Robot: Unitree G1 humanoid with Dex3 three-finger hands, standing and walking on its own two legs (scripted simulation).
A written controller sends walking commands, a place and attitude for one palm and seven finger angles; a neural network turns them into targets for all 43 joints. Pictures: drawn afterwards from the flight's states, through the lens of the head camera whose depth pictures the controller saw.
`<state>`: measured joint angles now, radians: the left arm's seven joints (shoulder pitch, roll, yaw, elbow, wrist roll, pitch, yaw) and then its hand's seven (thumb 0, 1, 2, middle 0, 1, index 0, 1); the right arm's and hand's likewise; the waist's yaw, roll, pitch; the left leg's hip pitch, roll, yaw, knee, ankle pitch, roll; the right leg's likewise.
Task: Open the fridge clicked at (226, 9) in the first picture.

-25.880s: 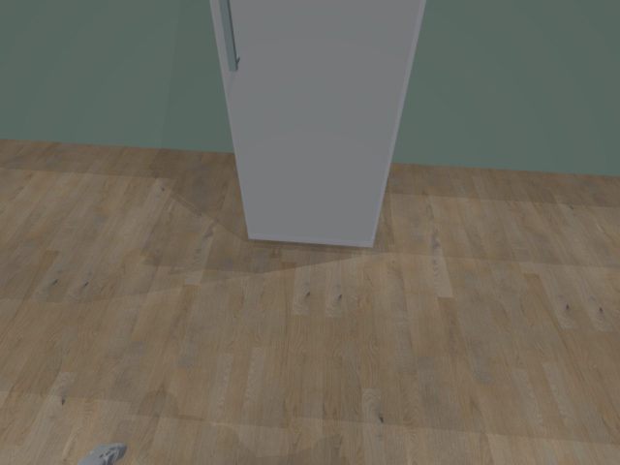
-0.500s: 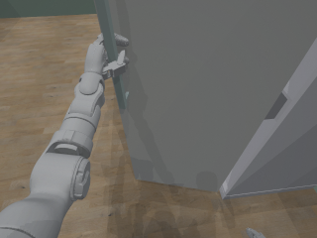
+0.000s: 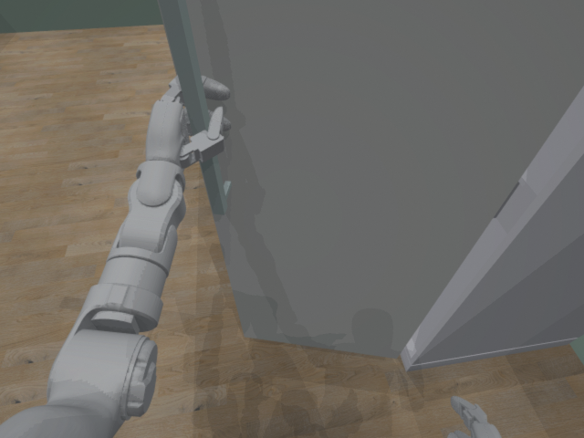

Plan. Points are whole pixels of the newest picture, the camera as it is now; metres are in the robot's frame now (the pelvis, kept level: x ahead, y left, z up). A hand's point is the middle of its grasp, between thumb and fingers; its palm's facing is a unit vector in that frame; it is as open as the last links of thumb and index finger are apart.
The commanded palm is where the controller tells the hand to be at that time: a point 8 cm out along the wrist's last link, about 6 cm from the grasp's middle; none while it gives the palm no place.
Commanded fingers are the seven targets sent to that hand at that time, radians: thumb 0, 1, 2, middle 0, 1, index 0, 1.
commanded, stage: loosen the grip on the handle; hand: left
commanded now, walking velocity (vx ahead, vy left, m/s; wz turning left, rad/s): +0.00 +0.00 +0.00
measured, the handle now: (201, 94) +0.48 +0.13 +0.23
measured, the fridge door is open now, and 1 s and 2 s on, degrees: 73 69 69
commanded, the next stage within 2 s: slip the hand off the handle in 0.62 s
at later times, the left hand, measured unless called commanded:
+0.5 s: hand (216, 135) +0.46 +0.12 +0.18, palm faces +0.04 -0.99 -0.16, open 13.3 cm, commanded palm +0.43 +0.18 +0.20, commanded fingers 0.00 -0.55 0.20 -0.26 -1.17 -0.26 -1.17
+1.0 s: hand (162, 123) +0.46 +0.19 +0.20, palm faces +0.05 -0.99 -0.14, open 14.6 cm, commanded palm +0.44 +0.23 +0.20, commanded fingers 0.00 -0.55 0.20 -0.25 -1.15 -0.25 -1.15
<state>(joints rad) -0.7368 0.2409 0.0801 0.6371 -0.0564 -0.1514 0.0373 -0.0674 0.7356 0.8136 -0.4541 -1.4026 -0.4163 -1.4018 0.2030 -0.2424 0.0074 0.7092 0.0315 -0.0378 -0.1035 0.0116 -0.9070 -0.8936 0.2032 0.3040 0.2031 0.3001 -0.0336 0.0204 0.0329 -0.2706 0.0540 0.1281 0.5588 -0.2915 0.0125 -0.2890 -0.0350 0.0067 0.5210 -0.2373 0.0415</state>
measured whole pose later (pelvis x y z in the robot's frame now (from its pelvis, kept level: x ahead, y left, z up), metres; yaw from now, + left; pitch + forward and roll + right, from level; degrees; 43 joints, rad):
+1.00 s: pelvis +0.02 -0.02 +0.00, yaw +3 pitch +6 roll +0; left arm -0.80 0.42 0.25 0.84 -0.11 -0.28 -0.23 -0.02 -0.55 0.20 -0.26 -1.16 -0.26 -1.15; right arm 0.28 -0.27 0.01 0.68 0.04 -0.11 -0.05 0.01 -0.91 -0.89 0.20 0.30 0.20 0.30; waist -0.04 0.00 -0.04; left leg -0.35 0.05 0.08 0.54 -0.28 -0.01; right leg -0.37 -0.03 -0.04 0.53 -0.27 0.01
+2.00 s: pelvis +0.01 -0.03 +0.00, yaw +4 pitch +0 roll +0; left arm -0.38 0.41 0.30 0.39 -0.24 -0.13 -0.35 -0.02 -0.55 0.20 -0.25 -1.15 -0.26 -1.15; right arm 0.21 -0.27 0.04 0.62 0.06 -0.12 -0.10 0.01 -0.91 -0.89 0.20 0.30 0.20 0.30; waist 0.03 0.03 -0.04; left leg -0.25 0.06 0.05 0.53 -0.28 -0.02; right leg -0.26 -0.03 -0.07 0.52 -0.27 0.00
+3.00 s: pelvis +0.01 +0.00 +0.01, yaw +3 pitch -4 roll +0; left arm 0.22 0.32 0.29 -0.25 -0.10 -0.02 0.06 -0.01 -0.09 0.42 -0.24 -0.88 -0.24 -0.88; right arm 0.22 -0.22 0.05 0.67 -0.02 -0.14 -0.08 0.01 -0.90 -0.89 0.20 0.30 0.20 0.30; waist 0.07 0.04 0.02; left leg -0.12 0.03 0.07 0.43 -0.25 0.01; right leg -0.11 -0.05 -0.05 0.40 -0.22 0.03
